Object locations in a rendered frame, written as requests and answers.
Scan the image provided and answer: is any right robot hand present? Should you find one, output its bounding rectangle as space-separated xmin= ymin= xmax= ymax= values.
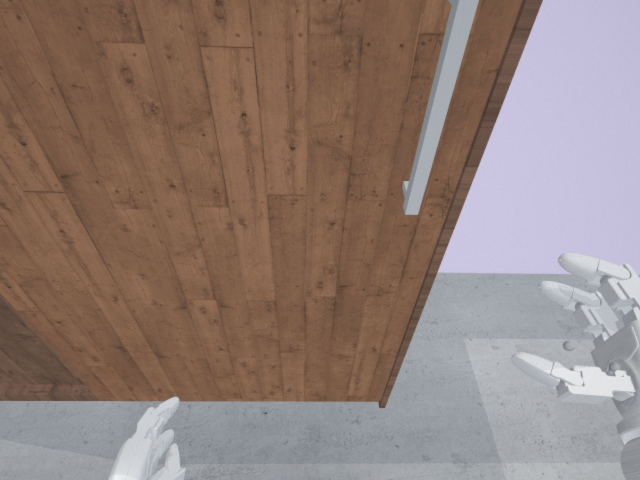
xmin=511 ymin=253 xmax=640 ymax=418

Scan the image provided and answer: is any left robot hand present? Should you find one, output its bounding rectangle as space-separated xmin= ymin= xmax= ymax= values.
xmin=108 ymin=397 xmax=186 ymax=480

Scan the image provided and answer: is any handle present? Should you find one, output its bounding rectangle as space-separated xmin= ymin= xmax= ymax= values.
xmin=402 ymin=0 xmax=479 ymax=215

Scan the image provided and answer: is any right robot forearm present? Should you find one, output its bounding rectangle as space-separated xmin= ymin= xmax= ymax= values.
xmin=616 ymin=412 xmax=640 ymax=480

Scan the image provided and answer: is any wardrobe door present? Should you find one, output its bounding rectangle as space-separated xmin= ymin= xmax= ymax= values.
xmin=0 ymin=0 xmax=523 ymax=402
xmin=0 ymin=293 xmax=85 ymax=385

